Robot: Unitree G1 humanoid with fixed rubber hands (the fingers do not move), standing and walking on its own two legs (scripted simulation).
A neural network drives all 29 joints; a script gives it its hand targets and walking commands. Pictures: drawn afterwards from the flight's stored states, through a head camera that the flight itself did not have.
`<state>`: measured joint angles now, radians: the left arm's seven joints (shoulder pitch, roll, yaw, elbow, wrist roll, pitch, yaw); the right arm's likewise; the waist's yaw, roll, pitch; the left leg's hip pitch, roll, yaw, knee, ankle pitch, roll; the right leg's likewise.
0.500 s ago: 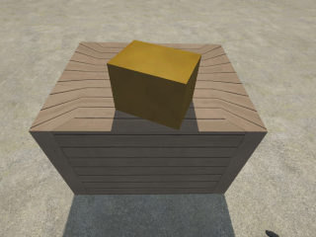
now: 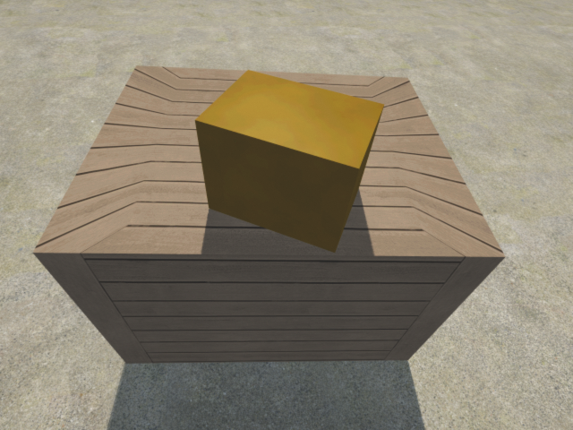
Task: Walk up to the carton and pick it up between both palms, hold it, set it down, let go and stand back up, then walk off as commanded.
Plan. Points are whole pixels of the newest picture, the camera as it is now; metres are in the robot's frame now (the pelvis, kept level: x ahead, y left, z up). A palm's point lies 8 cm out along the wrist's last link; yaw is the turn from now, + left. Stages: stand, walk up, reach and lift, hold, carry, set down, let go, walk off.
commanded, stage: walk up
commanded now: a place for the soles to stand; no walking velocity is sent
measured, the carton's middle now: (290, 159) +0.64 -0.02 +0.00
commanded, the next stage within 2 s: none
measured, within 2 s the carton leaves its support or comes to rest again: neither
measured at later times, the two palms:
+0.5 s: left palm (75, 396) +0.21 +0.31 -0.12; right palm (526, 425) +0.16 -0.35 -0.09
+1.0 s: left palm (113, 360) +0.27 +0.28 -0.13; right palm (502, 357) +0.26 -0.37 -0.11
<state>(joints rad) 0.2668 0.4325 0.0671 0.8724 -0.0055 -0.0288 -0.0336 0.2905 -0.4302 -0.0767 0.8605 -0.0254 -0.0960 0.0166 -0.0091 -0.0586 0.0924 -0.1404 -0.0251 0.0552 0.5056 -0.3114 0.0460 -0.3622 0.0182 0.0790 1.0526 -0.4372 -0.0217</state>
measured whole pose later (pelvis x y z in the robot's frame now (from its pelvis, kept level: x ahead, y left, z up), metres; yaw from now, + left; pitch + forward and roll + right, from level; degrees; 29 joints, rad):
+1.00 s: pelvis +0.18 -0.04 -0.04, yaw -3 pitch -3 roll +1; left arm 0.25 0.44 0.06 0.79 0.01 -0.03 -0.02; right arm 0.27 -0.43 -0.05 0.77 -0.01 -0.07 -0.02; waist 0.03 -0.04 0.09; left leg -0.36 0.01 0.03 0.85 -0.42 0.02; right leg -0.43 -0.07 0.02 0.87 -0.39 0.02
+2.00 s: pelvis +0.19 -0.06 -0.01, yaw +0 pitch -4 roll +1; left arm 0.17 0.40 0.04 0.95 0.00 -0.02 -0.02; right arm 0.17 -0.40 -0.03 0.95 -0.02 -0.05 0.00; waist 0.01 -0.03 0.07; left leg -0.22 0.01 -0.02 0.63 -0.34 -0.03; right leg -0.29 -0.03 0.02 0.68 -0.32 0.01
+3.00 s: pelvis +0.19 -0.05 -0.01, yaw -1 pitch -4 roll -1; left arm 0.01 0.34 0.09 0.53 0.04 0.39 -0.01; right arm -0.03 -0.32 -0.13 1.01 -0.04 -0.20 0.03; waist -0.01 -0.02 0.16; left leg -0.24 0.06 0.00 0.68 -0.37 -0.03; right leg -0.26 0.01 0.01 0.63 -0.29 0.02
